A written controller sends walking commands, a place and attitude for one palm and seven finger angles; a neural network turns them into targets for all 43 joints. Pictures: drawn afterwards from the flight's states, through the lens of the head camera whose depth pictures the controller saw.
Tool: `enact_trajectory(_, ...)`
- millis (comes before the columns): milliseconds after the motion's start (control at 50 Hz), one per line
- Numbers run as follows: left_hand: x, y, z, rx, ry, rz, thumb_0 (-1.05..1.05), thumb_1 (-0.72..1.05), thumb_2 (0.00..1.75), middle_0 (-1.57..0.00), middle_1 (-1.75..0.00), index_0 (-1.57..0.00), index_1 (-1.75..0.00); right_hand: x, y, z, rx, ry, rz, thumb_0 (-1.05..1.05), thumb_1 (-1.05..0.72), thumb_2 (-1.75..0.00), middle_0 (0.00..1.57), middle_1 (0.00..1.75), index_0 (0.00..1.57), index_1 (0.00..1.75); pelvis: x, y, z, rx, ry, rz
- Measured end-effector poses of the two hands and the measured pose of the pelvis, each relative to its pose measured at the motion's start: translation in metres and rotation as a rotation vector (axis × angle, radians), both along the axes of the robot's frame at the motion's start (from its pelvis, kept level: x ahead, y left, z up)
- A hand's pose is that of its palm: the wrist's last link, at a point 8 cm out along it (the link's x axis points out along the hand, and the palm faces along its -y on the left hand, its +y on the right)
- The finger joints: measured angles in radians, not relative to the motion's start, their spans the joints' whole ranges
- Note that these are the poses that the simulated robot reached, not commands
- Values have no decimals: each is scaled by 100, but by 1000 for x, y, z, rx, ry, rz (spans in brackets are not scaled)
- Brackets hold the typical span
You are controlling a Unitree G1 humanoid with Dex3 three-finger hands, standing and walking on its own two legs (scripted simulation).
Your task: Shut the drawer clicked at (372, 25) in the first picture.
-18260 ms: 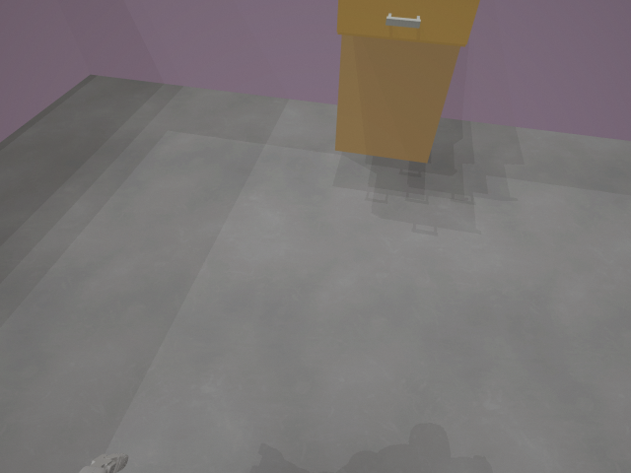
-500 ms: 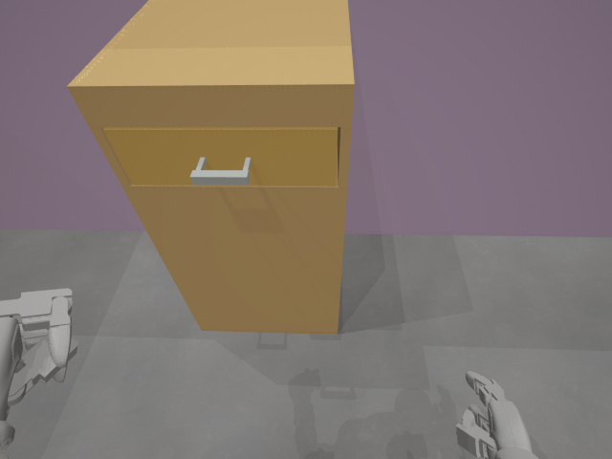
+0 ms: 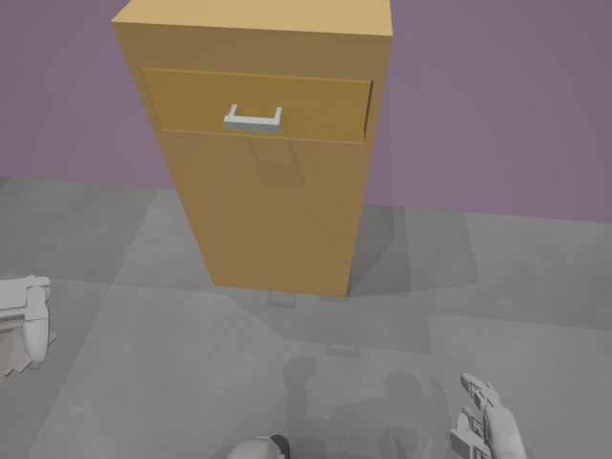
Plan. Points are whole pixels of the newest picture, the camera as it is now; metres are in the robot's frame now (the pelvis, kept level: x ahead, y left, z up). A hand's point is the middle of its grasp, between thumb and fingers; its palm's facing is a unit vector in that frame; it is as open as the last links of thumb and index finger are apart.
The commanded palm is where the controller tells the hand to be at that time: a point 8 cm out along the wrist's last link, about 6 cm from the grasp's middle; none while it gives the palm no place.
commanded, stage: step back with the hand held close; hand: left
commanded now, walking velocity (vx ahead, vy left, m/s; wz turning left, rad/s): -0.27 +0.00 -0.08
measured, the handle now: (254, 117) +0.71 +0.15 +0.02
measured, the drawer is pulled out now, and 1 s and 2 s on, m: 0.00 0.00 0.00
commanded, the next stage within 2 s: stop stepping back and stand still in 0.42 s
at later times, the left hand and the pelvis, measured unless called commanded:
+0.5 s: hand (22, 422) +0.13 +0.22 +0.18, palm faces +0.25 -0.85 -0.46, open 3.3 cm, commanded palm +0.07 +0.27 +0.19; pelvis -0.08 +0.00 +0.00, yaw -4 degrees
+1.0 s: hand out of the picture +0.05 +0.24 +0.17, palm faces +0.34 -0.85 -0.41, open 3.3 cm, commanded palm -0.01 +0.28 +0.19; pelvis -0.16 +0.01 +0.00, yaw -5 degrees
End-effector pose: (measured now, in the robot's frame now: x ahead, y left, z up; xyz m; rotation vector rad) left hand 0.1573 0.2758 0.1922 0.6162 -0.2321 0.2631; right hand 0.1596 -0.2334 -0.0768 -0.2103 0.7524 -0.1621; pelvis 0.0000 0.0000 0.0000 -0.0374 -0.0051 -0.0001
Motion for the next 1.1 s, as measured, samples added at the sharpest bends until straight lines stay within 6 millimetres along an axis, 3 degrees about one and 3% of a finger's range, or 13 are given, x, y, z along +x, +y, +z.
enact_trajectory(100, -26, 2, -2, -62, -48, 33, 1, 89, 90, -141, -160, -141, -160, -13, 0, -2, -23, 18, 15, 1, -90, -90, 20, 30, 21, 30, -12, 4, -1, -2, -6, -17)
enact_trajectory(280, -35, 14, 2, -43, -110, 5, 1, 89, 90, -141, -160, -141, -160, -40, 8, 11, -36, -27, 11, 2, -90, -90, 20, 30, 20, 30, -43, 6, 1, -35, 14, 15)
enact_trajectory(400, -61, -7, 2, -39, -85, -62, 1, 89, 90, -141, -160, -141, -160, -58, 7, 3, 0, -27, 38, 1, -90, -90, 20, 30, 21, 30, -67, -2, -4, -8, 58, -54)
enact_trajectory(500, -64, -14, 4, -68, -84, -121, 1, 89, 90, -141, -160, -141, -160, -86, 2, 3, -17, 27, -21, 1, -90, -90, 21, 30, 21, 30, -76, 3, 2, -2, 40, -74)
enact_trajectory(600, -68, -8, 1, -57, -55, -148, 1, 89, 90, -141, -160, -141, -160, -114, -4, 15, -20, -20, -61, 2, -90, -90, 20, 30, 21, 30, -104, 5, 4, 16, 17, -94)
enact_trajectory(680, -96, -13, -1, -31, 2, -143, 1, 89, 90, -141, -160, -141, -160, -142, -11, 19, -11, -74, -80, 1, -90, -90, 20, 30, 21, 30, -127, 2, 2, 17, 8, -92)
enact_trajectory(780, -138, -15, 4, -58, 1, -101, 1, 89, 90, -141, -160, -141, -160, -183, -19, 15, -37, 9, -100, 1, -90, -90, 20, 30, 20, 30, -144, 3, 7, 40, 0, -103)
enact_trajectory(880, -146, 3, -4, -130, -87, -7, 1, 89, 90, -141, -160, -141, -160, -214, -23, 6, -82, 35, -130, 1, -90, -90, 20, 30, 20, 30, -149, 12, 3, 20, 0, -100)
enact_trajectory(980, -143, 8, -13, -145, -80, 1, 1, 89, 90, -141, -160, -141, -160, -230, -11, 3, -54, 23, -144, 2, -90, -90, 20, 30, 20, 30, -163, 14, 3, 37, -32, -85)
enact_trajectory(1100, -158, -12, -2, -73, -56, -57, 1, 89, 90, -141, -160, -141, -160, -230, 4, 0, 24, -1, -98, 2, -90, -90, 20, 30, 20, 30, -169, 3, 4, 30, -31, -73)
